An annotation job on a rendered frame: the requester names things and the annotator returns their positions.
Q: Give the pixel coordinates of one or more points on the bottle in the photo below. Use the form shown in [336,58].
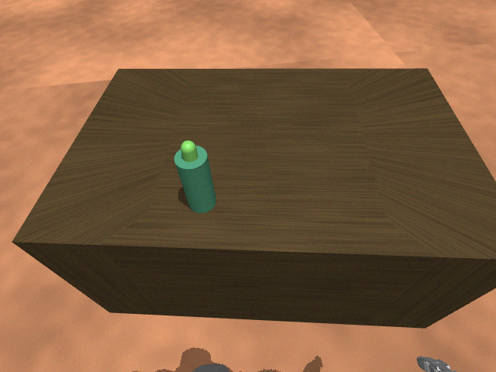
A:
[196,178]

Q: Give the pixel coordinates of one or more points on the right robot hand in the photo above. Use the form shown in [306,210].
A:
[431,365]

